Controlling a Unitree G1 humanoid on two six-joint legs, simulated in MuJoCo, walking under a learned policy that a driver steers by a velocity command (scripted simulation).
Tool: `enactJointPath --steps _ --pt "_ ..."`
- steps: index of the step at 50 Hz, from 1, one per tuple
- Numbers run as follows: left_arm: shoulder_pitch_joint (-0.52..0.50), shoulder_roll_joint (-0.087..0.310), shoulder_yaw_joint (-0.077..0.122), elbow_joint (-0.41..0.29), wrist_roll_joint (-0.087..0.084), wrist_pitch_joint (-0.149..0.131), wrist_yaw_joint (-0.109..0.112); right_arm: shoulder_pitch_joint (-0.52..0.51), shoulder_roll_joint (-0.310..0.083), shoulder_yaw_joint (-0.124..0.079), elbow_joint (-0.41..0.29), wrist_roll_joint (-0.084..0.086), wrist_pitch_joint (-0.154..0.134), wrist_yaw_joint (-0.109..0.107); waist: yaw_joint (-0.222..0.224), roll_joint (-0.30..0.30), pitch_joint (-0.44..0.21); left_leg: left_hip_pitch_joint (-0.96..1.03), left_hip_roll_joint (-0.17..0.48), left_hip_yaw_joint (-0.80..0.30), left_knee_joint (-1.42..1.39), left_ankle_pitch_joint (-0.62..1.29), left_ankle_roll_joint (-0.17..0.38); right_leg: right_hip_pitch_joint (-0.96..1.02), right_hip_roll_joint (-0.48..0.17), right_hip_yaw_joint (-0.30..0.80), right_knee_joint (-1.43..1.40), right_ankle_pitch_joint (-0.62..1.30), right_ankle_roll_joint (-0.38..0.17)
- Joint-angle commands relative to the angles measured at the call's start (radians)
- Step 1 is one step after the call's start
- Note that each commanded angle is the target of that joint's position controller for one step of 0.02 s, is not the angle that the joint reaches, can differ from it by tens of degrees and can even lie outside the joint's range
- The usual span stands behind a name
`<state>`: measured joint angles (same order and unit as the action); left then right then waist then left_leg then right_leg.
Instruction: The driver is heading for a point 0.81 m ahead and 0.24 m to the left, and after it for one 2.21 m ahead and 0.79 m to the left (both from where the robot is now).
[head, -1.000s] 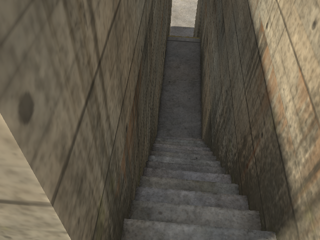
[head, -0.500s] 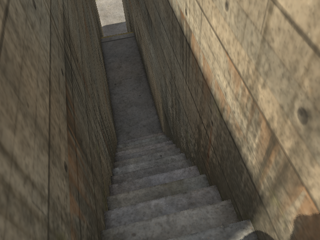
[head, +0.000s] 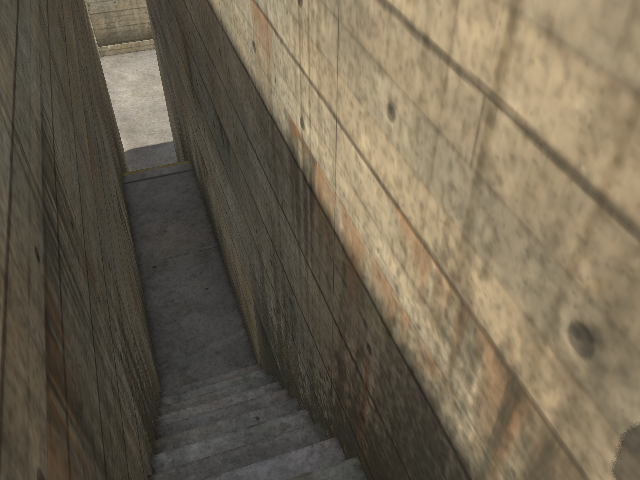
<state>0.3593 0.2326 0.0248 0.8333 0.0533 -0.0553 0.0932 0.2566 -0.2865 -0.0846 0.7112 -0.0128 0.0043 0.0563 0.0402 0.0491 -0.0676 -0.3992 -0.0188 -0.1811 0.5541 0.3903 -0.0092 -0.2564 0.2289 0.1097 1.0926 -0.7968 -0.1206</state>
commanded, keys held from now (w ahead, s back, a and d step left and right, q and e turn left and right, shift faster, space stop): w+q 0.86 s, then w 0.14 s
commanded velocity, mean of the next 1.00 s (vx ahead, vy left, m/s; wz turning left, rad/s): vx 0.50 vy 0.00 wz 0.48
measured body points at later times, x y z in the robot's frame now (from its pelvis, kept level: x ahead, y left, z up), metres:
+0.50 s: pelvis +0.25 +0.07 -0.27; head +0.24 +0.09 +0.18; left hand +0.37 +0.32 -0.39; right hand +0.23 -0.17 -0.41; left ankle +0.06 +0.13 -0.85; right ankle +0.36 -0.02 -1.01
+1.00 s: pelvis +0.47 +0.19 -0.59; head +0.46 +0.20 -0.14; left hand +0.34 +0.41 -0.75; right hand +0.57 -0.05 -0.73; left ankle +0.44 +0.26 -1.31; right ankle +0.47 +0.02 -1.07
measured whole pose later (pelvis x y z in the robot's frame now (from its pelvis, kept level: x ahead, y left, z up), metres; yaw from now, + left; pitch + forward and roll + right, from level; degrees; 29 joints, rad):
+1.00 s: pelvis +0.47 +0.19 -0.59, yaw +29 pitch -1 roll -1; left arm 0.38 0.24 0.02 1.00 0.08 -0.03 0.02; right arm 0.43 -0.19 -0.05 0.99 0.02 -0.03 -0.01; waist 0.00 -0.03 0.00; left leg -0.33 -0.09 -0.03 0.74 -0.42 0.13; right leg -0.67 -0.06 0.05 1.91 -0.73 -0.06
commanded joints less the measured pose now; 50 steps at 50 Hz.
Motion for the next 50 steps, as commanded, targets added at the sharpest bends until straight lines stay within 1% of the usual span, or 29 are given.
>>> enactJointPath --steps 1,2,4,5,6,7,9,10,12,14,16,18,23,26,27,28,30,32,33,35,37,41,44,45,46,47,48,49,50 --pt "0.083 0.071 0.011 0.045 0.004 0.010 -0.002 -0.035 -0.029 -0.014 -0.028 -0.003 -0.035 -0.015 0.071 -0.119 0.113 -0.048 0.053 -0.024 0.075 0.038 0.047 -0.010 -0.298 0.339 -0.025 0.572 -0.184" --pt "0.081 0.046 -0.002 0.031 0.010 0.017 -0.025 -0.035 -0.031 -0.012 -0.022 0.003 -0.044 -0.026 0.081 -0.032 0.166 -0.049 0.025 0.024 -0.141 -0.146 0.052 -0.004 -0.239 0.245 0.038 0.699 -0.166" --pt "-0.034 0.080 0.012 0.058 -0.012 0.026 -0.057 0.381 -0.073 -0.040 0.138 -0.004 -0.034 -0.041 -0.099 -0.086 -0.027 0.525 0.000 0.139 0.008 -0.104 0.090 -0.267 -0.250 0.147 0.400 0.968 -0.136" --pt "-0.073 0.081 0.019 0.054 -0.008 0.020 -0.069 0.532 -0.096 -0.047 0.172 -0.001 -0.031 -0.051 -0.234 0.098 0.058 0.626 0.090 0.025 -0.281 -0.056 0.198 -0.450 -0.096 -0.051 0.910 0.633 -0.053" --pt "-0.166 0.010 -0.008 -0.005 0.009 0.008 -0.062 0.586 -0.134 -0.036 0.194 -0.004 -0.017 -0.044 -0.202 0.149 0.156 0.787 0.209 -0.102 0.054 0.492 0.247 -0.881 -0.026 -0.198 1.261 0.029 0.006" --pt "-0.055 0.027 -0.006 -0.054 0.005 -0.013 -0.047 0.487 -0.170 -0.036 0.145 0.023 -0.025 -0.039 -0.086 0.174 0.107 0.750 0.300 -0.210 0.090 0.554 0.333 -0.952 -0.108 -0.134 1.204 0.127 0.028" --pt "-0.040 0.045 -0.003 -0.009 0.051 -0.013 -0.054 0.426 -0.130 -0.019 0.131 0.056 -0.039 -0.054 -0.054 -0.004 0.117 0.523 0.317 -0.274 0.020 0.037 0.416 -0.938 -0.198 -0.074 0.987 0.200 0.057" --pt "-0.147 0.015 -0.017 -0.035 0.048 -0.020 -0.049 0.375 -0.192 -0.038 0.138 0.057 -0.050 -0.094 -0.059 0.108 0.131 0.377 0.402 -0.512 -0.040 -0.345 0.478 -0.961 -0.276 0.029 0.827 0.328 0.098" --pt "-0.309 0.008 -0.040 -0.067 0.002 0.005 -0.064 0.173 0.017 0.060 0.091 0.053 -0.065 -0.125 0.038 -0.089 0.270 -0.225 0.119 -0.258 -0.081 -0.598 0.315 -0.599 -0.257 -0.063 0.187 0.823 0.206" --pt "-0.221 -0.038 -0.042 0.020 0.023 0.014 -0.088 0.230 -0.047 0.044 0.114 0.051 -0.068 -0.118 0.004 -0.029 0.124 -0.338 0.108 -0.256 -0.071 -0.467 0.251 -0.169 -0.250 -0.117 0.112 1.084 0.183" --pt "-0.189 0.071 -0.003 0.022 0.031 0.031 -0.081 0.349 -0.036 0.030 0.160 0.061 -0.083 -0.135 -0.019 0.075 0.128 0.047 0.038 -0.267 0.193 -0.349 0.239 -0.547 -0.269 -0.018 -0.044 1.186 0.164" --pt "-0.293 0.028 -0.014 -0.026 0.036 0.005 -0.095 0.284 0.057 0.058 0.133 0.069 -0.088 -0.122 -0.074 -0.070 0.117 -0.148 -0.074 -0.149 0.253 -0.597 0.169 -0.234 -0.191 -0.105 -0.395 1.515 0.160" --pt "-0.131 -0.032 -0.013 -0.024 -0.047 -0.003 -0.059 0.238 0.043 0.061 0.158 0.014 -0.072 -0.090 -0.096 0.095 0.058 -0.079 -0.096 -0.186 0.675 -0.518 0.197 0.055 -0.215 -0.072 -0.604 1.431 0.153" --pt "0.046 0.107 0.048 0.050 -0.042 -0.017 -0.057 0.314 0.017 0.046 0.171 -0.007 -0.026 -0.072 -0.100 -0.100 0.139 -0.213 -0.094 -0.161 1.035 -0.444 0.212 0.386 -0.353 -0.047 -0.979 1.472 0.131" --pt "0.224 0.198 0.064 0.100 -0.008 -0.011 -0.066 0.351 0.036 0.035 0.152 0.051 -0.036 -0.070 -0.041 -0.306 -0.001 -0.733 -0.142 -0.031 1.439 -1.213 0.140 0.937 -0.568 0.078 -0.516 1.895 -0.033" --pt "0.273 0.154 0.055 0.111 0.009 -0.026 -0.096 0.306 0.032 0.041 0.143 0.042 -0.028 -0.101 0.034 -0.247 -0.091 -0.964 -0.084 0.071 1.648 -1.392 0.157 1.065 -0.699 0.087 -0.407 1.743 -0.136" --pt "0.308 0.198 0.076 0.132 -0.013 -0.046 -0.095 0.185 0.036 0.041 0.090 -0.020 -0.045 -0.113 0.062 -0.108 -0.109 -1.011 0.003 0.005 1.637 -1.248 0.172 0.806 -0.771 0.207 -0.437 1.138 -0.260" --pt "0.106 0.086 0.031 0.105 -0.029 -0.076 -0.076 0.002 -0.072 -0.012 0.044 -0.071 -0.041 -0.109 -0.015 0.015 0.163 -0.803 0.062 -0.098 1.146 -0.751 0.031 0.183 -0.750 0.183 -0.589 0.852 -0.220" --pt "0.004 0.057 0.006 0.071 -0.058 -0.082 -0.056 -0.029 -0.012 0.003 0.021 -0.047 -0.038 -0.090 -0.095 0.040 0.264 -0.541 0.055 -0.053 0.759 -0.403 -0.034 -0.184 -0.655 0.037 -0.629 0.815 -0.128" --pt "-0.018 0.101 0.002 0.084 -0.055 -0.095 -0.060 0.196 0.080 0.018 0.172 -0.027 0.004 -0.069 -0.162 -0.142 0.116 -0.011 -0.018 0.187 0.643 -0.079 -0.037 -0.446 -0.476 -0.171 -0.576 0.840 -0.019" --pt "-0.081 0.028 -0.003 0.091 -0.108 -0.116 -0.041 0.150 0.157 0.039 0.141 0.000 -0.011 -0.064 -0.177 -0.146 0.135 0.181 -0.039 0.200 0.304 0.500 -0.032 -0.626 -0.374 -0.304 -0.422 0.267 0.090" --pt "0.077 0.070 0.017 0.154 -0.033 -0.069 -0.051 0.051 0.095 0.022 0.114 -0.002 -0.027 -0.089 -0.017 -0.182 0.119 0.063 -0.050 0.256 -0.012 0.472 -0.025 -0.179 -0.396 -0.276 -0.025 0.333 0.039" --pt "-0.023 0.125 0.036 0.199 -0.014 -0.022 -0.073 0.562 -0.057 -0.032 0.282 -0.014 -0.010 -0.113 -0.254 -0.150 -0.041 0.571 0.000 0.291 -0.043 0.346 0.081 -0.263 -0.360 -0.307 0.593 0.590 0.057" --pt "0.011 0.093 0.035 0.172 -0.012 0.018 -0.065 0.485 -0.104 -0.054 0.248 -0.030 -0.008 -0.095 -0.255 0.017 0.131 0.518 0.146 0.046 -0.373 0.045 0.172 -0.385 -0.246 -0.239 0.899 0.158 0.038" --pt "0.037 0.015 0.009 0.137 0.019 0.020 -0.082 0.491 -0.154 -0.032 0.272 -0.031 -0.008 -0.076 -0.172 0.092 0.146 0.713 0.136 0.113 0.096 0.374 0.085 -0.761 -0.225 -0.202 1.100 -0.146 0.028" --pt "0.177 -0.017 -0.011 0.074 0.010 0.001 -0.086 0.521 -0.178 -0.036 0.307 0.017 -0.016 -0.066 -0.083 0.177 0.049 0.805 0.272 -0.149 0.223 0.514 0.200 -0.942 -0.254 -0.117 1.019 -0.018 0.028" --pt "0.133 0.026 -0.016 0.077 0.046 0.013 -0.088 0.523 -0.194 -0.048 0.319 0.054 -0.030 -0.070 -0.097 0.093 0.019 0.739 0.378 -0.389 0.126 -0.282 0.361 -1.081 -0.292 -0.060 0.892 0.010 0.041" --pt "0.026 0.053 -0.006 0.082 0.056 0.026 -0.073 0.544 -0.140 -0.031 0.349 0.076 -0.045 -0.072 -0.133 0.113 0.081 0.526 0.436 -0.572 -0.008 -0.716 0.424 -1.069 -0.288 -0.014 0.881 -0.063 0.061" --pt "-0.114 0.139 0.012 0.090 0.049 0.019 -0.067 0.467 0.027 0.033 0.320 0.029 -0.065 -0.061 -0.149 -0.164 0.209 0.388 0.266 -0.245 0.077 -0.541 0.274 -1.006 -0.357 0.043 0.572 0.370 0.065"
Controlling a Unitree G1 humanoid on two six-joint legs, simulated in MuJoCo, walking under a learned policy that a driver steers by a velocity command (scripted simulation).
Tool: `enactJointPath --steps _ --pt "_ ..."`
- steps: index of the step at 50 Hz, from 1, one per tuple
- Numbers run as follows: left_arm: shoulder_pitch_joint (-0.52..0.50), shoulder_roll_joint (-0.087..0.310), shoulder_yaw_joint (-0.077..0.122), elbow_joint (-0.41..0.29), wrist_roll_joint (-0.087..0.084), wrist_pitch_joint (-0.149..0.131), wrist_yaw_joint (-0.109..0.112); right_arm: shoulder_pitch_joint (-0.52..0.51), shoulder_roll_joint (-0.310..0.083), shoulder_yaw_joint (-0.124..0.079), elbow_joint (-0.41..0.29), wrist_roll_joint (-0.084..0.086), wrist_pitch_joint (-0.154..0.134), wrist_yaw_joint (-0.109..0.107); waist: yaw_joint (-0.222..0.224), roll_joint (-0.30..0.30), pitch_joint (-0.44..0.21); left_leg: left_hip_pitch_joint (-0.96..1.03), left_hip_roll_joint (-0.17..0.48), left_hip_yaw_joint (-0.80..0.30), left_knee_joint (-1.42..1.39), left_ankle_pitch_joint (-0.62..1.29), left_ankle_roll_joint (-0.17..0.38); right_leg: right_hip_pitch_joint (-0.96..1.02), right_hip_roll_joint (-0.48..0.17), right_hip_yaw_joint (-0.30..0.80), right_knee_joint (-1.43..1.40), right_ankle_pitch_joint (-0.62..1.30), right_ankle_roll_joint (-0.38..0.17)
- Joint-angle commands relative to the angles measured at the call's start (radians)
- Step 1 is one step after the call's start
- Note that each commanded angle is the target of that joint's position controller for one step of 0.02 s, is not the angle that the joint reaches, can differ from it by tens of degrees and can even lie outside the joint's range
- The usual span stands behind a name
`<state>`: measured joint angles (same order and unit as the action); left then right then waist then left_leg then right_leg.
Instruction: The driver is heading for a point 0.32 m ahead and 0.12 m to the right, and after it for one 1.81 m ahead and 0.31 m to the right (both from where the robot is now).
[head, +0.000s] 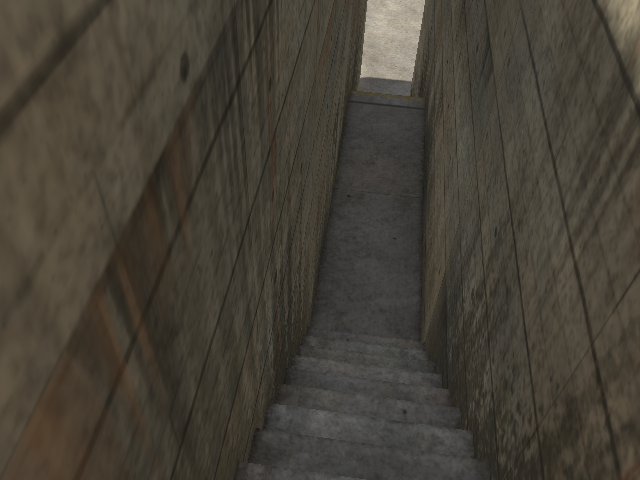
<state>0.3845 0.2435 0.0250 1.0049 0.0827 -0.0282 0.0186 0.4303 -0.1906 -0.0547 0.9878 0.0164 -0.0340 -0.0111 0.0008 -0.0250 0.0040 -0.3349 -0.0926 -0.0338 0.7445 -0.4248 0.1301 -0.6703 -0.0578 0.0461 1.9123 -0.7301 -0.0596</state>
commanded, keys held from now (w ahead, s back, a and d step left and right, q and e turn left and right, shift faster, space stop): w+e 0.16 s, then e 0.60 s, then no key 0.24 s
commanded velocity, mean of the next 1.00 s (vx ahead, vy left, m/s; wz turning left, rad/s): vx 0.20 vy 0.00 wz -0.32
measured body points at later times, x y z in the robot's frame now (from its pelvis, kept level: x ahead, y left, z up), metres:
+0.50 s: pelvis +0.22 -0.10 -0.22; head +0.26 -0.14 +0.23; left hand +0.21 +0.17 -0.33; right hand +0.32 -0.35 -0.37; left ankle +0.30 +0.05 -0.77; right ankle +0.24 -0.16 -0.93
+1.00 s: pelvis +0.38 -0.11 -0.40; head +0.42 -0.12 +0.05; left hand +0.58 +0.06 -0.52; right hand +0.41 -0.37 -0.53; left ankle +0.43 -0.06 -1.15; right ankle +0.28 -0.23 -0.81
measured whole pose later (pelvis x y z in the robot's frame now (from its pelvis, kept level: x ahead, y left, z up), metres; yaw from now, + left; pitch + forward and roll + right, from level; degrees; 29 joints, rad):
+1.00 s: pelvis +0.38 -0.11 -0.40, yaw -21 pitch +1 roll -3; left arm 0.15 0.14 0.00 0.76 -0.01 0.00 0.09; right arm 0.23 -0.22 0.00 0.80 0.01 -0.05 -0.02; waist 0.05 0.04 0.05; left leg -0.21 -0.04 -0.02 0.30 -0.14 0.09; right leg -0.84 0.27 0.09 2.17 -0.86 -0.07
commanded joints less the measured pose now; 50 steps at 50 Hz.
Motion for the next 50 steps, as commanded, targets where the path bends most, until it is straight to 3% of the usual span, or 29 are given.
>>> enactJointPath --steps 1,2,3,4,6,9,12,14,16,17,18,19,20,21,22,23,24,25,28,30,36,42,44,45,46,47,48,49,50 --pt "-0.130 0.066 0.002 -0.136 0.011 -0.005 0.007 0.293 -0.181 -0.014 0.056 -0.019 -0.032 -0.019 -0.074 0.226 0.084 0.243 0.476 -0.651 -0.148 0.143 0.233 -0.587 -0.048 0.122 -0.306 0.258 0.034" --pt "-0.249 0.052 -0.007 -0.175 0.001 0.015 0.010 0.154 -0.075 0.022 0.032 -0.027 -0.023 -0.055 -0.003 0.045 0.186 -0.103 0.438 -0.562 -0.192 0.113 0.208 -0.421 -0.073 0.119 -0.554 0.599 0.120" --pt "-0.208 0.030 -0.007 -0.140 0.009 0.035 0.019 0.110 -0.099 0.025 0.018 -0.038 -0.024 -0.069 0.017 0.060 0.159 -0.228 0.421 -0.520 -0.134 0.194 0.191 -0.242 -0.031 0.102 -0.517 0.788 0.124" --pt "-0.145 0.017 -0.008 -0.112 -0.021 0.038 0.021 0.078 -0.086 0.034 0.001 -0.030 -0.024 -0.065 0.051 0.072 0.147 -0.309 0.330 -0.379 -0.067 0.261 0.110 -0.133 0.040 0.109 -0.615 0.919 0.102" --pt "-0.175 0.045 -0.008 -0.152 -0.030 0.042 0.007 0.043 -0.056 0.042 0.023 0.025 -0.043 -0.083 0.087 0.102 0.127 -0.362 0.267 -0.281 0.016 -0.046 0.055 -0.056 0.040 0.132 -0.799 1.265 0.089" --pt "-0.246 0.005 -0.023 -0.172 -0.046 0.027 -0.011 -0.056 -0.084 0.042 -0.028 0.036 -0.051 -0.097 0.068 0.104 0.161 -0.549 0.198 -0.138 0.047 -0.277 0.016 0.304 0.095 0.059 -1.009 1.495 0.067" --pt "-0.304 0.015 -0.012 -0.200 -0.037 0.016 -0.003 0.070 -0.076 0.034 0.004 -0.010 -0.053 -0.085 -0.063 0.209 0.181 -0.290 0.191 -0.054 0.300 -0.010 0.002 0.172 0.128 -0.018 -1.125 1.356 0.029" --pt "-0.255 0.052 0.002 -0.194 -0.053 -0.012 0.008 0.019 -0.085 0.024 0.002 -0.049 -0.015 -0.090 -0.061 0.302 0.152 -0.129 0.237 -0.115 0.400 0.265 0.040 0.115 0.008 0.089 -1.304 1.156 0.012" --pt "0.370 0.135 0.055 0.028 -0.060 -0.025 0.017 -0.090 -0.074 0.026 0.021 -0.045 -0.027 -0.091 0.199 0.154 -0.051 -0.318 0.209 0.031 0.889 0.507 0.023 0.757 0.049 -0.052 -1.348 1.167 0.011" --pt "0.546 0.182 0.075 0.088 -0.060 -0.013 0.005 -0.166 -0.074 0.010 0.021 -0.063 -0.027 -0.080 0.326 -0.062 0.058 -0.598 0.022 0.128 1.415 -0.203 -0.021 0.909 -0.017 0.081 -1.513 1.153 -0.055" --pt "0.384 0.218 0.058 0.035 -0.082 -0.015 -0.006 -0.111 -0.027 0.019 -0.063 -0.072 -0.026 -0.089 0.126 -0.242 0.190 -0.857 -0.057 0.125 1.576 -0.383 -0.056 0.820 -0.073 0.179 -1.254 1.762 -0.053" --pt "0.189 0.202 0.053 -0.060 -0.108 -0.011 -0.011 -0.067 -0.001 0.039 -0.141 -0.072 -0.024 -0.093 0.015 -0.286 0.082 -0.905 -0.003 0.050 1.329 -0.263 -0.064 0.821 -0.136 0.372 -1.279 1.684 -0.179" --pt "0.069 0.164 0.048 -0.132 -0.116 -0.022 -0.006 -0.094 -0.044 0.026 -0.144 -0.088 -0.015 -0.093 -0.010 -0.160 0.038 -0.839 0.063 -0.016 1.169 -0.185 -0.095 0.697 -0.152 0.436 -1.320 1.398 -0.213" --pt "0.054 0.118 0.031 -0.127 -0.113 -0.032 -0.002 -0.096 -0.108 0.007 -0.126 -0.089 -0.014 -0.075 -0.022 -0.051 -0.012 -0.763 0.060 -0.007 1.167 -0.135 -0.115 0.653 -0.157 0.473 -1.336 1.437 -0.207" --pt "0.141 0.096 0.016 -0.088 -0.117 -0.047 0.013 -0.132 -0.110 0.003 -0.132 -0.094 -0.005 -0.080 -0.020 0.003 -0.067 -0.796 0.060 -0.041 1.017 0.058 -0.137 0.663 -0.122 0.410 -1.277 1.410 -0.158" --pt "0.114 0.154 0.034 -0.116 -0.108 -0.052 0.031 -0.105 -0.069 0.018 -0.158 -0.081 0.017 -0.088 -0.059 -0.193 -0.194 -0.750 0.066 -0.109 0.912 0.115 -0.168 0.645 -0.212 0.604 -1.323 1.305 -0.185" --pt "0.084 0.064 -0.001 -0.125 -0.106 -0.048 0.048 -0.203 -0.070 0.030 -0.186 -0.074 0.038 -0.095 -0.055 -0.086 -0.137 -0.676 0.059 -0.093 0.722 0.364 -0.205 0.470 -0.148 0.506 -1.236 1.199 -0.158" --pt "0.017 0.051 -0.010 -0.159 -0.115 -0.046 0.045 -0.305 -0.044 0.045 -0.214 -0.086 0.055 -0.094 -0.039 -0.055 -0.138 -0.552 0.007 -0.046 0.617 0.443 -0.207 0.397 -0.081 0.470 -1.261 1.145 -0.097" --pt "0.116 0.050 0.002 -0.126 -0.112 -0.021 0.078 -0.349 -0.104 0.019 -0.227 -0.113 0.063 -0.076 -0.018 -0.097 -0.126 -0.517 0.019 -0.075 0.434 0.701 -0.187 0.420 0.036 0.390 -1.098 1.068 0.006" --pt "0.120 0.025 0.001 -0.141 -0.107 0.019 0.095 -0.453 -0.091 0.036 -0.270 -0.099 0.042 -0.048 0.014 -0.068 -0.096 -0.522 0.002 -0.070 0.317 0.843 -0.199 0.414 0.078 0.422 -1.022 0.863 -0.005" --pt "0.029 0.002 0.001 -0.226 -0.086 0.026 0.084 -0.598 -0.070 0.060 -0.370 -0.092 0.004 -0.025 0.078 -0.046 0.009 -0.331 -0.010 -0.108 -0.055 0.872 -0.169 0.284 0.173 0.533 -1.076 0.562 -0.048" --pt "-0.022 -0.069 -0.019 -0.195 -0.057 0.028 0.097 -0.366 -0.084 0.051 -0.314 -0.012 -0.016 -0.021 0.123 -0.085 0.081 0.043 0.132 -0.093 -0.438 1.032 -0.173 0.123 0.227 0.439 -0.774 0.687 -0.077" --pt "-0.070 -0.023 -0.009 -0.239 -0.060 0.033 0.089 -0.166 -0.104 0.036 -0.245 -0.008 -0.010 -0.016 0.087 0.046 0.099 0.262 0.201 -0.045 -0.721 1.082 -0.113 0.058 0.239 0.397 -0.595 0.798 -0.064" --pt "-0.086 -0.009 0.005 -0.244 -0.076 0.033 0.068 -0.016 -0.138 0.014 -0.173 -0.013 -0.003 -0.022 0.059 0.161 0.051 0.558 0.278 -0.063 -0.656 1.385 -0.080 -0.154 0.257 0.295 -0.370 0.588 -0.031" --pt "-0.123 0.001 0.006 -0.299 -0.130 0.029 0.059 0.112 -0.187 0.002 -0.168 -0.020 0.007 -0.022 -0.028 0.326 -0.118 0.964 0.506 -0.147 -0.277 1.820 0.093 -0.470 0.296 0.139 0.040 -0.033 0.040" --pt "-0.062 -0.001 0.002 -0.275 -0.123 0.031 0.070 0.063 -0.115 0.034 -0.195 0.002 -0.003 -0.007 -0.031 0.278 -0.260 1.082 0.532 -0.171 -0.093 1.738 0.183 -0.648 0.309 0.085 0.380 -0.422 0.004" --pt "-0.090 -0.040 -0.015 -0.282 -0.102 0.022 0.077 0.088 -0.102 0.032 -0.203 0.011 -0.026 -0.001 -0.053 0.172 -0.307 1.015 0.513 -0.168 -0.089 1.621 0.228 -0.682 0.294 0.120 0.541 -0.350 -0.017" --pt "-0.122 -0.057 -0.016 -0.293 -0.094 0.018 0.077 0.032 -0.099 0.048 -0.208 -0.005 -0.035 -0.014 0.000 0.043 -0.284 0.811 0.491 -0.135 -0.157 1.526 0.231 -0.600 0.265 0.095 0.506 -0.164 -0.013" --pt "-0.132 -0.050 -0.013 -0.289 -0.075 0.030 0.075 -0.014 -0.148 0.047 -0.214 -0.020 -0.036 -0.025 0.033 0.004 -0.248 0.628 0.441 -0.109 -0.225 1.556 0.237 -0.513 0.278 0.055 0.447 0.003 0.011"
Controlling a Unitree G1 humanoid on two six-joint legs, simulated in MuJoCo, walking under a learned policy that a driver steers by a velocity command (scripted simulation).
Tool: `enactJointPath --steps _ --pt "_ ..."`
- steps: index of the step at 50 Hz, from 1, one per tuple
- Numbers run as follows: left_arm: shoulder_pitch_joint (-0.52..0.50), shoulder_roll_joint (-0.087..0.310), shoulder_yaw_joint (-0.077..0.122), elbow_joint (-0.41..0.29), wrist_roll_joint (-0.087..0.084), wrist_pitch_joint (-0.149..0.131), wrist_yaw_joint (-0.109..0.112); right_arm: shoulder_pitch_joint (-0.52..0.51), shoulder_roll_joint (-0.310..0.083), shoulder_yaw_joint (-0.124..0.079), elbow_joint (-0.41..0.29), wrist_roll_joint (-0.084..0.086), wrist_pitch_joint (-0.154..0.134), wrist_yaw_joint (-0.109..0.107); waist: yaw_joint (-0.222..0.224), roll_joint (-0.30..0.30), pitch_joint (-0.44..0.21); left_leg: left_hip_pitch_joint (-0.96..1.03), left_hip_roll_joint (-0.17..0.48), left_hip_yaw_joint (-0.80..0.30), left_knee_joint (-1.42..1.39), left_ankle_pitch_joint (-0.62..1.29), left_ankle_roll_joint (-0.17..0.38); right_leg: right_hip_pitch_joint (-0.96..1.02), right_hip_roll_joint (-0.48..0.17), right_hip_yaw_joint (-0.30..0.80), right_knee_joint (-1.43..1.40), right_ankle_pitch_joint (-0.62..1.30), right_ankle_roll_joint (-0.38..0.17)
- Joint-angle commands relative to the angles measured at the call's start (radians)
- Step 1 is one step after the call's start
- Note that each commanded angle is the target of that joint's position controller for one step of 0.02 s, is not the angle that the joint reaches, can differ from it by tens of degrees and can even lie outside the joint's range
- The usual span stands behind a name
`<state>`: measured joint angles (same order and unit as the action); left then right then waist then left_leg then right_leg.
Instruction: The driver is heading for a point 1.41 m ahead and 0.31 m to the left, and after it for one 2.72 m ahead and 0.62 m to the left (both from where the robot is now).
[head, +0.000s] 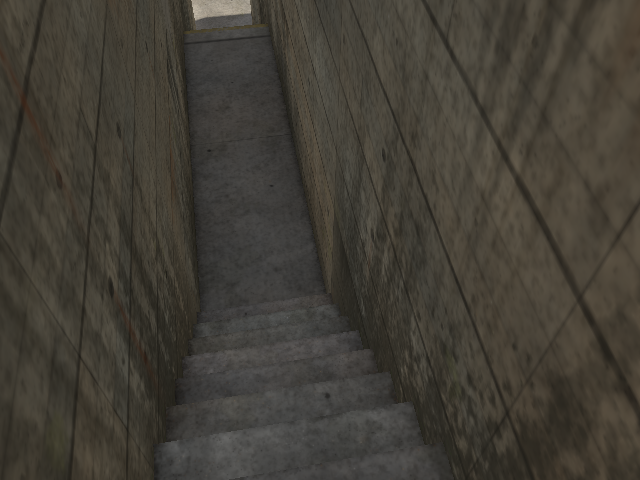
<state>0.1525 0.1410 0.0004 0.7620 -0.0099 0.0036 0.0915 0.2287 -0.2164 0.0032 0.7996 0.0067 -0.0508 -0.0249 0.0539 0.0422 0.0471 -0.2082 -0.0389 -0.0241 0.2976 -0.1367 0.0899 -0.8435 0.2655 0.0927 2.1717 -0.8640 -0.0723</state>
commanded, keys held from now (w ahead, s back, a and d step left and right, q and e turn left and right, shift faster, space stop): no key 1.00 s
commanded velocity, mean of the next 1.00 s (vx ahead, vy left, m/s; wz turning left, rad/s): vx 0.00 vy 0.00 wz -0.05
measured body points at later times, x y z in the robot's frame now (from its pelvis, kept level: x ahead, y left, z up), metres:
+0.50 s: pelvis +0.00 -0.02 -0.04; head +0.00 -0.02 +0.41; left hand +0.23 +0.17 -0.12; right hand -0.04 -0.27 -0.17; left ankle +0.03 +0.06 -0.75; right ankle +0.01 -0.16 -0.48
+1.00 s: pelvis -0.08 -0.04 +0.10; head -0.07 -0.09 +0.55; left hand -0.08 +0.21 -0.02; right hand +0.11 -0.30 -0.01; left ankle -0.02 +0.12 -0.49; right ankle -0.07 -0.21 -0.53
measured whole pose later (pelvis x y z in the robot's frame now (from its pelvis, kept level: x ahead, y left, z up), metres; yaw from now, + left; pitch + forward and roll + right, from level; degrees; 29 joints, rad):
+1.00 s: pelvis -0.08 -0.04 +0.10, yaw -3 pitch -1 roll +2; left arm 0.39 0.16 -0.04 0.89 0.04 0.03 0.11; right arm 0.04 -0.30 -0.06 0.72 -0.06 0.12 -0.02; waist 0.05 0.08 0.04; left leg -0.75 -0.21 -0.24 1.44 -0.07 -0.09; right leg -0.62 -0.05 0.13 1.28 -0.66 -0.03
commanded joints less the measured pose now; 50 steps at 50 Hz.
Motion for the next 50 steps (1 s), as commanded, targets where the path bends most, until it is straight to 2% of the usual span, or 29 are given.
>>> enactJointPath --steps 1,2,3,4,5,6,9,16,17,19,22,23,24,26,30,31,32,33,34,35,36,37,39,41,43,44,47,49,50 --pt "0.042 0.004 -0.008 -0.066 0.016 0.037 0.007 0.039 -0.186 -0.023 -0.060 -0.018 -0.013 -0.037 0.026 0.013 -0.269 0.248 0.458 -0.278 0.128 0.775 0.381 -0.242 -0.120 0.013 0.116 0.231 0.075" --pt "-0.015 0.041 0.001 -0.038 0.025 0.075 0.019 0.044 -0.139 -0.002 -0.062 -0.011 0.005 -0.039 0.003 -0.062 -0.214 0.134 0.388 -0.245 0.095 0.663 0.349 -0.241 -0.104 -0.009 0.143 0.289 0.095" --pt "-0.117 0.062 0.015 -0.050 0.019 0.094 0.017 0.125 -0.109 0.022 -0.039 -0.004 0.009 -0.038 -0.034 -0.075 -0.159 0.105 0.272 -0.169 0.187 0.606 0.260 -0.287 -0.086 0.001 0.050 0.422 0.122" --pt "-0.133 0.026 0.011 -0.040 0.005 0.107 0.010 0.161 -0.066 0.042 -0.026 0.001 0.015 -0.042 -0.050 -0.042 -0.134 0.079 0.221 -0.124 0.246 0.700 0.210 -0.297 -0.081 -0.006 0.007 0.473 0.138" --pt "-0.141 -0.007 0.004 -0.040 0.004 0.117 0.005 0.198 -0.069 0.050 -0.019 0.005 0.011 -0.052 -0.053 -0.005 -0.145 0.071 0.225 -0.144 0.264 0.710 0.199 -0.288 -0.087 0.005 -0.031 0.499 0.149" --pt "-0.110 -0.030 0.001 -0.028 0.005 0.127 0.012 0.224 -0.077 0.048 0.003 0.010 0.008 -0.054 -0.046 0.054 -0.139 0.063 0.220 -0.152 0.281 0.724 0.189 -0.288 -0.085 0.012 -0.042 0.510 0.160" --pt "-0.111 0.006 0.011 -0.027 0.012 0.125 0.032 0.247 -0.112 0.037 0.013 -0.003 0.000 -0.049 -0.052 0.108 -0.132 0.095 0.253 -0.229 0.289 0.659 0.201 -0.314 -0.089 0.049 -0.059 0.501 0.164" --pt "-0.193 0.053 0.025 -0.041 0.025 0.100 0.045 0.300 -0.128 0.020 0.042 -0.024 0.011 -0.049 -0.114 0.068 -0.057 0.146 0.304 -0.356 0.238 0.368 0.226 -0.374 -0.132 0.093 -0.144 0.408 0.133" --pt "-0.186 0.029 0.015 -0.050 0.032 0.090 0.048 0.327 -0.140 0.013 0.053 -0.028 0.015 -0.056 -0.129 0.089 -0.035 0.151 0.310 -0.343 0.242 0.362 0.256 -0.401 -0.135 0.068 -0.126 0.385 0.123" --pt "-0.215 0.032 0.013 -0.071 0.028 0.075 0.045 0.346 -0.143 0.006 0.063 -0.039 0.019 -0.057 -0.149 0.060 -0.028 0.152 0.320 -0.361 0.240 0.373 0.287 -0.406 -0.156 0.045 -0.129 0.357 0.114" --pt "-0.234 0.032 0.009 -0.103 0.023 0.066 0.042 0.333 -0.152 -0.004 0.060 -0.047 0.024 -0.057 -0.154 0.040 -0.044 0.136 0.332 -0.370 0.240 0.377 0.311 -0.386 -0.186 0.009 -0.139 0.344 0.112" --pt "-0.270 0.018 0.004 -0.144 0.029 0.068 0.049 0.355 -0.172 -0.015 0.058 -0.050 0.017 -0.059 -0.175 0.050 -0.068 0.166 0.334 -0.396 0.216 0.356 0.325 -0.407 -0.158 -0.023 -0.031 0.313 0.120" --pt "-0.278 0.021 0.003 -0.162 0.030 0.069 0.050 0.343 -0.178 -0.018 0.057 -0.053 0.013 -0.061 -0.164 0.039 -0.055 0.165 0.352 -0.411 0.208 0.326 0.329 -0.433 -0.176 0.013 -0.022 0.313 0.124" --pt "-0.252 0.053 0.004 -0.181 0.038 0.070 0.043 0.263 -0.185 -0.021 0.025 -0.062 0.022 -0.055 -0.130 0.031 -0.111 0.150 0.350 -0.382 0.221 0.328 0.319 -0.357 -0.210 0.015 -0.014 0.311 0.128" --pt "-0.210 0.060 -0.004 -0.233 0.016 0.083 0.012 0.081 -0.146 -0.006 -0.041 -0.053 0.051 -0.047 -0.072 0.092 -0.077 -0.105 0.292 -0.270 0.135 0.109 0.240 -0.093 -0.264 -0.039 -0.137 0.384 0.122" --pt "-0.194 0.047 -0.019 -0.257 0.024 0.084 0.014 0.076 -0.228 -0.033 -0.038 -0.045 0.055 -0.041 -0.081 0.140 -0.122 -0.194 0.333 -0.278 0.056 0.223 0.250 0.097 -0.246 -0.037 -0.028 0.133 0.072" --pt "-0.140 0.098 -0.014 -0.262 0.032 0.084 0.014 0.054 -0.270 -0.052 -0.050 -0.045 0.048 -0.045 -0.055 0.123 -0.121 -0.214 0.350 -0.264 0.050 0.196 0.220 0.167 -0.281 0.040 -0.080 0.053 0.046" --pt "0.010 0.066 -0.029 -0.214 0.028 0.088 0.014 0.050 -0.288 -0.064 -0.023 -0.014 0.076 -0.028 0.012 0.076 -0.127 -0.300 0.271 -0.075 0.028 0.218 0.165 0.387 -0.221 -0.109 -0.386 -0.104 -0.012" --pt "0.126 0.089 -0.029 -0.161 0.036 0.069 0.007 0.009 -0.253 -0.080 -0.020 0.005 0.096 -0.013 0.042 -0.060 -0.016 -0.476 0.171 -0.007 0.213 0.170 0.105 0.538 -0.252 -0.025 -0.745 -0.040 -0.072" --pt "0.376 0.169 -0.027 -0.058 0.048 0.038 0.018 0.012 -0.218 -0.093 -0.047 -0.031 0.115 0.005 0.104 -0.473 0.105 -0.712 -0.001 -0.026 0.622 -0.507 0.022 0.512 -0.437 0.514 -1.167 0.318 -0.123" --pt "0.500 0.200 -0.030 -0.008 0.052 0.014 0.038 -0.061 -0.224 -0.116 -0.064 -0.033 0.100 0.038 0.173 -0.466 0.138 -0.861 -0.122 -0.425 0.588 -0.831 0.008 0.521 -0.456 0.934 -1.481 0.417 -0.148" --pt "0.379 0.249 -0.009 -0.009 0.067 -0.004 0.058 -0.027 -0.149 -0.104 -0.071 -0.020 0.071 0.049 0.089 -0.418 0.166 -0.926 -0.127 -0.530 0.627 -0.671 -0.019 0.514 -0.476 0.926 -1.479 0.382 -0.160" --pt "0.163 0.251 -0.001 0.008 0.075 -0.002 0.061 -0.025 -0.104 -0.091 -0.064 -0.034 0.055 0.030 -0.054 -0.453 0.041 -0.793 -0.185 -0.449 0.849 -0.391 -0.070 0.378 -0.436 0.755 -1.379 0.328 -0.186" --pt "-0.010 0.125 -0.035 -0.035 0.065 0.009 0.041 -0.090 -0.120 -0.093 -0.048 -0.036 0.110 0.004 -0.098 -0.236 -0.018 -0.541 -0.200 -0.330 1.074 -0.087 -0.110 0.064 -0.414 0.558 -1.364 0.019 -0.167" --pt "-0.070 0.079 -0.052 -0.034 0.036 0.016 0.027 -0.115 -0.093 -0.079 -0.064 -0.045 0.166 -0.002 -0.139 -0.082 0.002 -0.431 -0.181 -0.234 1.194 0.037 -0.148 -0.077 -0.410 0.425 -1.333 0.066 -0.146" --pt "-0.086 0.107 -0.040 -0.033 0.044 0.021 0.017 -0.110 -0.086 -0.071 -0.074 -0.046 0.183 0.003 -0.157 -0.095 -0.009 -0.440 -0.176 -0.217 1.237 0.038 -0.165 -0.033 -0.430 0.424 -1.326 0.165 -0.164" --pt "0.094 0.160 -0.007 0.040 0.045 0.004 0.006 -0.217 -0.102 -0.062 -0.132 -0.072 0.180 0.007 -0.059 -0.098 0.006 -0.616 -0.153 -0.228 1.223 0.046 -0.178 0.196 -0.417 0.387 -1.309 0.251 -0.163" --pt "0.120 0.173 0.006 0.043 0.049 0.000 0.023 -0.238 -0.112 -0.066 -0.145 -0.075 0.162 0.008 -0.028 -0.108 -0.031 -0.630 -0.118 -0.277 1.130 0.125 -0.187 0.307 -0.437 0.379 -1.259 0.322 -0.160" --pt "0.134 0.171 -0.003 0.037 0.058 -0.001 0.025 -0.239 -0.134 -0.075 -0.141 -0.070 0.155 -0.005 -0.004 -0.102 -0.050 -0.613 -0.130 -0.285 1.108 0.104 -0.194 0.343 -0.410 0.363 -1.251 0.377 -0.162"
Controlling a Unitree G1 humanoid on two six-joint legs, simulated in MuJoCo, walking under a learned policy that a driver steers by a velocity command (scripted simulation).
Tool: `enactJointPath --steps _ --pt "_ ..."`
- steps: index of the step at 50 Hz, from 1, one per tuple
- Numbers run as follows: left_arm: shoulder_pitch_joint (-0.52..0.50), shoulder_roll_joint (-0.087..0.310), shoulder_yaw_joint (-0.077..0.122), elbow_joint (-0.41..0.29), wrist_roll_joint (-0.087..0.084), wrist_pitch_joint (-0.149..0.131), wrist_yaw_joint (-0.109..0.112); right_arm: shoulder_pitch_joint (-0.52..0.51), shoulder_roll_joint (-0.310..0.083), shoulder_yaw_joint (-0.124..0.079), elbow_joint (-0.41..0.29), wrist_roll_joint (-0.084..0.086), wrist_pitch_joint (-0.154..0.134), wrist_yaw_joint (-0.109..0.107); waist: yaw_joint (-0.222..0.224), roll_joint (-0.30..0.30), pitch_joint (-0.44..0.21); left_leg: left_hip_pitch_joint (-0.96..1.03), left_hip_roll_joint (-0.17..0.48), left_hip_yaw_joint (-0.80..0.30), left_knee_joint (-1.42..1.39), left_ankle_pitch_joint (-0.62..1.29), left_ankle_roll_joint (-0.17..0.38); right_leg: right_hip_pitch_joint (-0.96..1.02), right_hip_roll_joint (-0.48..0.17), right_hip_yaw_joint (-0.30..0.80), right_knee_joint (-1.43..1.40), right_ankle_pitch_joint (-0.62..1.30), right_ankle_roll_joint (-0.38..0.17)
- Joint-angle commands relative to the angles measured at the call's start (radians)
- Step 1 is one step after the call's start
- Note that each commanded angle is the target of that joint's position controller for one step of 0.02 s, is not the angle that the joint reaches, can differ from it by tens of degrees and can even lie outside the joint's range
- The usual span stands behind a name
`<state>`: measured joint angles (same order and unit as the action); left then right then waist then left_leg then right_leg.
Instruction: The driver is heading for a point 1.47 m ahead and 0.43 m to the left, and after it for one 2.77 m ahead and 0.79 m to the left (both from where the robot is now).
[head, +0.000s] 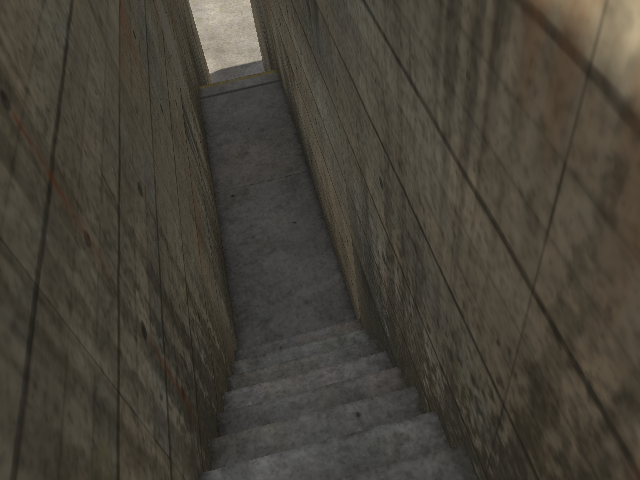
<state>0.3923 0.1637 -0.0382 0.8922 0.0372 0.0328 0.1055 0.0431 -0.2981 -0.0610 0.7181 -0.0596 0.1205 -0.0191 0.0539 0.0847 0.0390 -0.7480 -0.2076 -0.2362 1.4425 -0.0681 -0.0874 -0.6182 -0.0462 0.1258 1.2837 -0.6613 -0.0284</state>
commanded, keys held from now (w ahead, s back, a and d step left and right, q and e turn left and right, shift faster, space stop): no key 0.32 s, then w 0.68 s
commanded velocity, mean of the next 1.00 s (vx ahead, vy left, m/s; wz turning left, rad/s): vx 0.23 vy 0.00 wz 0.00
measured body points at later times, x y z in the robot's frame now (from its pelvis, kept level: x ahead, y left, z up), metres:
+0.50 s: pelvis +0.01 +0.17 -0.12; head -0.03 +0.24 +0.32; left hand +0.19 +0.37 -0.27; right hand -0.17 -0.03 -0.24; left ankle +0.05 +0.29 -0.85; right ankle +0.00 +0.06 -0.54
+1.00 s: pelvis +0.04 +0.18 -0.03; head +0.07 +0.23 +0.42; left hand +0.08 +0.43 -0.19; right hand +0.20 -0.09 -0.10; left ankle +0.08 +0.28 -0.78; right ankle -0.07 +0.07 -0.63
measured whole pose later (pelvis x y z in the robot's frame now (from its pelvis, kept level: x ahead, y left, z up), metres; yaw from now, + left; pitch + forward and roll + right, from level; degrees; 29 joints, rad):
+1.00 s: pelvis +0.04 +0.18 -0.03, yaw -5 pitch +1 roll -5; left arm 0.34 0.26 0.01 0.87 0.05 0.02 0.01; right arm 0.15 -0.26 -0.02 0.68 0.05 0.01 -0.06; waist 0.05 -0.01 0.01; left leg -0.27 0.04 -0.11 0.42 0.00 0.04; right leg -0.44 0.16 0.00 1.34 -0.89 -0.09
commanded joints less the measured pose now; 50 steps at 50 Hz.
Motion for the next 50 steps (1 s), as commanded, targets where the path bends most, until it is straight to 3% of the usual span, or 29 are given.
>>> enactJointPath --steps 1,4,5,7,8,9,11,12,15,16,17,18,19,20,21,22,24,28,32,35,37,38,39,40,42,43,44,46,50 --pt "-0.093 0.145 0.036 -0.100 0.014 -0.040 0.014 -0.056 -0.055 -0.014 -0.073 0.007 -0.021 -0.026 0.002 -0.196 -0.066 -0.088 0.036 -0.080 -0.092 0.021 -0.028 0.156 -0.082 0.316 -0.334 0.176 -0.207" --pt "-0.096 0.141 0.031 -0.101 0.016 -0.046 0.041 -0.051 -0.037 -0.007 -0.087 0.029 -0.035 -0.038 0.005 -0.278 -0.081 -0.032 0.094 -0.095 -0.317 -0.016 -0.032 0.169 -0.098 0.327 -0.383 0.215 -0.219" --pt "-0.171 0.162 0.048 -0.107 0.006 -0.032 0.039 -0.028 -0.027 0.000 -0.082 0.030 -0.042 -0.037 -0.036 -0.327 -0.125 0.032 0.155 -0.101 -0.431 0.024 -0.014 0.174 -0.107 0.326 -0.353 0.256 -0.219" --pt "-0.163 0.124 0.037 -0.126 -0.012 -0.015 0.011 -0.020 -0.030 0.007 -0.083 0.038 -0.070 -0.024 -0.021 -0.289 -0.175 0.252 0.234 -0.020 -0.654 0.077 0.038 0.066 -0.097 0.274 -0.352 0.152 -0.188" --pt "-0.210 0.105 0.023 -0.147 0.006 -0.001 0.010 0.042 0.008 0.017 -0.077 0.078 -0.077 -0.017 -0.079 -0.227 -0.106 0.302 0.244 -0.022 -0.773 0.219 0.043 -0.066 -0.109 0.196 -0.408 -0.085 -0.147" --pt "-0.220 0.125 0.023 -0.143 -0.001 0.006 0.008 0.044 -0.002 0.017 -0.067 0.076 -0.073 -0.008 -0.085 -0.194 -0.055 0.359 0.248 0.020 -0.785 0.226 0.042 -0.134 -0.112 0.159 -0.434 -0.145 -0.121" --pt "-0.253 0.162 0.036 -0.105 -0.015 -0.004 0.003 0.164 -0.012 0.023 -0.046 0.066 -0.066 0.014 -0.137 -0.258 0.012 0.490 0.280 0.085 -0.870 0.310 0.037 -0.184 -0.075 0.059 -0.389 -0.156 -0.074" --pt "-0.218 0.186 0.054 -0.073 -0.038 -0.012 -0.015 0.266 -0.005 0.020 -0.012 0.067 -0.062 0.022 -0.172 -0.234 -0.006 0.655 0.300 0.143 -0.970 0.392 0.056 -0.181 -0.044 -0.001 -0.374 -0.108 -0.070" --pt "-0.201 0.124 0.061 -0.045 -0.005 0.001 -0.016 0.621 0.008 0.029 0.147 0.090 -0.091 0.038 -0.288 -0.040 -0.010 0.922 0.340 0.234 -1.245 0.411 0.084 -0.135 0.056 -0.109 0.044 0.072 -0.062" --pt "-0.366 0.098 0.053 -0.113 -0.013 0.013 -0.023 0.739 0.011 0.044 0.162 0.096 -0.101 0.044 -0.390 -0.018 0.037 0.935 0.347 0.129 -1.154 0.199 0.095 -0.274 0.123 -0.099 0.344 0.030 -0.040" --pt "-0.473 -0.014 0.040 -0.179 -0.017 0.037 -0.045 0.714 0.004 0.085 0.173 0.069 -0.120 0.048 -0.331 0.093 0.107 0.837 0.399 -0.018 -0.968 0.339 0.038 -0.471 0.169 -0.106 0.729 -0.241 -0.010" --pt "-0.326 -0.017 0.044 -0.199 -0.002 0.043 -0.049 0.639 -0.007 0.095 0.184 0.078 -0.148 0.048 -0.163 0.187 0.160 0.659 0.287 0.047 -0.808 0.418 -0.097 -0.511 0.143 -0.071 0.833 -0.215 -0.038" --pt "-0.105 -0.047 0.035 -0.207 0.014 0.043 -0.050 0.531 -0.099 0.066 0.158 0.101 -0.174 0.048 -0.027 0.423 0.136 0.572 0.363 -0.208 -0.904 0.266 -0.052 -0.554 0.140 -0.125 0.875 -0.209 -0.034" --pt "-0.062 -0.067 0.010 -0.196 0.031 0.017 -0.044 0.446 -0.229 0.026 0.129 0.116 -0.192 0.040 -0.034 0.615 0.111 0.426 0.498 -0.616 -1.226 -0.289 0.106 -0.580 0.130 -0.158 1.004 -0.106 0.016" --pt "-0.171 0.044 0.039 -0.132 0.042 0.018 -0.042 0.391 -0.173 0.039 0.120 0.120 -0.177 0.034 -0.043 0.376 0.162 0.367 0.479 -0.496 -1.263 -0.569 0.124 -0.528 0.090 -0.095 0.988 0.027 0.030" --pt "-0.247 0.113 0.063 -0.130 0.015 0.022 -0.059 0.349 -0.094 0.069 0.114 0.113 -0.170 0.028 -0.068 0.327 0.162 0.292 0.466 -0.457 -1.265 -0.770 0.136 -0.448 0.078 -0.089 0.933 0.097 0.035" --pt "-0.279 0.144 0.068 -0.118 -0.014 0.043 -0.093 0.361 -0.064 0.084 0.107 0.100 -0.164 0.006 -0.051 0.262 0.182 0.209 0.469 -0.370 -1.300 -0.828 0.190 -0.300 0.098 -0.114 0.910 0.118 0.036" --pt "-0.301 0.126 0.048 -0.132 -0.002 0.041 -0.101 0.537 -0.053 0.080 0.143 0.081 -0.154 -0.008 -0.099 0.085 0.138 0.402 0.471 -0.260 -1.299 -0.611 0.289 -0.266 0.126 -0.149 0.855 -0.008 0.005" --pt "-0.258 0.088 0.037 -0.141 -0.005 0.029 -0.110 0.643 -0.024 0.083 0.159 0.066 -0.150 -0.028 -0.134 0.043 0.083 0.590 0.464 -0.169 -1.269 -0.485 0.337 -0.238 0.121 -0.172 0.675 -0.100 -0.016" --pt "-0.192 0.077 0.023 -0.167 -0.013 0.014 -0.116 0.601 -0.072 0.054 0.155 0.089 -0.130 -0.021 -0.089 0.111 0.063 0.545 0.444 -0.135 -1.269 -0.361 0.267 -0.064 0.150 -0.199 0.324 -0.328 -0.109" --pt "-0.159 0.101 0.024 -0.184 -0.012 -0.005 -0.122 0.496 -0.092 0.035 0.103 0.110 -0.118 -0.022 -0.026 0.107 0.075 0.377 0.359 0.039 -1.264 -0.058 0.168 0.183 0.200 -0.162 0.069 -0.335 -0.204" --pt "-0.146 0.146 0.030 -0.188 0.007 -0.009 -0.123 0.434 -0.089 0.032 0.071 0.110 -0.121 -0.025 0.028 -0.065 0.079 0.325 0.283 0.193 -1.115 0.067 0.121 0.202 0.140 0.007 -0.135 -0.339 -0.256" --pt "-0.096 0.210 0.039 -0.191 0.031 -0.004 -0.121 0.329 -0.079 0.034 0.034 0.098 -0.120 -0.033 0.074 -0.234 0.060 0.252 0.248 0.228 -0.904 0.134 0.137 0.220 0.026 0.326 -0.358 -0.441 -0.331" --pt "-0.049 0.222 0.041 -0.180 0.019 -0.009 -0.109 0.256 -0.085 0.017 -0.001 0.097 -0.124 -0.036 0.098 -0.249 0.071 0.159 0.264 0.135 -0.912 0.080 0.163 0.243 -0.014 0.519 -0.465 -0.411 -0.370" --pt "-0.043 0.200 0.034 -0.152 0.027 -0.017 -0.090 0.195 -0.032 0.018 -0.022 0.113 -0.137 -0.027 0.074 -0.222 0.073 0.065 0.286 0.023 -0.992 -0.238 0.169 0.318 -0.064 0.619 -0.486 -0.212 -0.405" --pt "-0.078 0.182 0.039 -0.131 0.010 -0.032 -0.080 0.210 -0.014 0.019 -0.017 0.127 -0.143 -0.026 0.025 -0.182 0.053 0.196 0.340 -0.004 -1.014 -0.036 0.162 0.234 -0.052 0.545 -0.426 -0.186 -0.358" --pt "-0.142 0.174 0.044 -0.116 -0.010 -0.047 -0.089 0.283 0.023 0.020 -0.005 0.132 -0.135 -0.035 -0.026 -0.177 -0.048 0.478 0.290 0.055 -0.877 0.125 0.126 0.030 -0.015 0.411 -0.371 -0.216 -0.303" --pt "-0.225 0.140 0.049 -0.111 -0.007 -0.053 -0.100 0.352 0.074 0.040 0.010 0.131 -0.106 -0.046 -0.139 -0.133 -0.081 0.683 0.243 0.109 -0.781 0.181 0.103 -0.097 0.011 0.262 -0.276 -0.122 -0.235" --pt "-0.106 0.152 0.066 -0.061 0.028 -0.020 -0.091 0.302 0.041 0.045 -0.010 0.084 -0.094 -0.038 -0.075 -0.076 -0.011 0.615 0.270 0.132 -1.094 0.054 0.139 0.138 0.041 0.167 -0.079 0.232 -0.212"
